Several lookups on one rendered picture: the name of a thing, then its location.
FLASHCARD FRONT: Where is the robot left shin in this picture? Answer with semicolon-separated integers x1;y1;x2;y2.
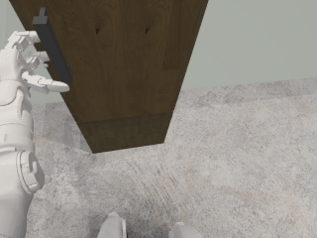
107;212;120;218

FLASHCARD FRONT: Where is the left robot hand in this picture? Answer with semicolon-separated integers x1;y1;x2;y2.
0;31;70;94

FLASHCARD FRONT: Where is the robot left upper arm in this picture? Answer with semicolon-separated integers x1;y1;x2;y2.
0;150;46;238

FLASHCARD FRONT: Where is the right robot thigh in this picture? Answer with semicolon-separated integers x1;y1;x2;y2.
168;225;203;238

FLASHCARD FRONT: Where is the robot left forearm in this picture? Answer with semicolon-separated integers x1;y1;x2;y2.
0;80;36;156

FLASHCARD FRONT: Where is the cupboard door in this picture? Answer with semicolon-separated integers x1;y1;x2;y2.
17;0;204;123

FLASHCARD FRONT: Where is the handle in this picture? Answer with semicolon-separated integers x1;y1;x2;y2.
32;7;72;84

